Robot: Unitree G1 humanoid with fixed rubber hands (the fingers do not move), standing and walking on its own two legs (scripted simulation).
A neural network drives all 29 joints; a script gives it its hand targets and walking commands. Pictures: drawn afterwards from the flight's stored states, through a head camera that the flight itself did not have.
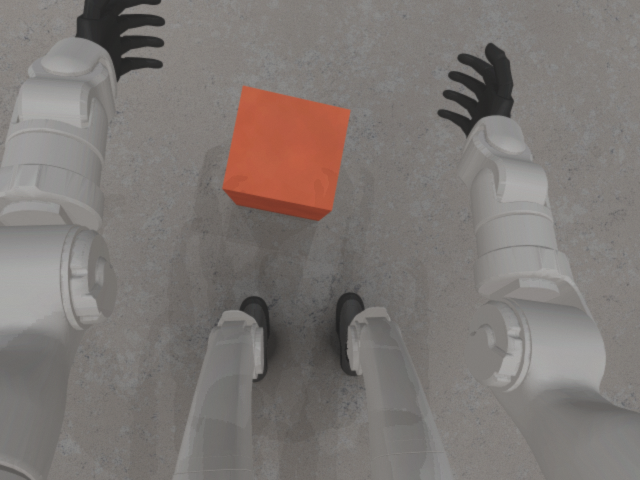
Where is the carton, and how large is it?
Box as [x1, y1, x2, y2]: [222, 86, 350, 220]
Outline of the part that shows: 243,86 222,188 234,202 239,205 316,220 320,219 329,212 332,207 350,110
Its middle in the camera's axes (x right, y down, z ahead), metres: -0.07 -0.17 +0.86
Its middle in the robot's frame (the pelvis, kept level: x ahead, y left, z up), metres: +0.54 +0.01 -0.53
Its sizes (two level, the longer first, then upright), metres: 0.210 0.200 0.250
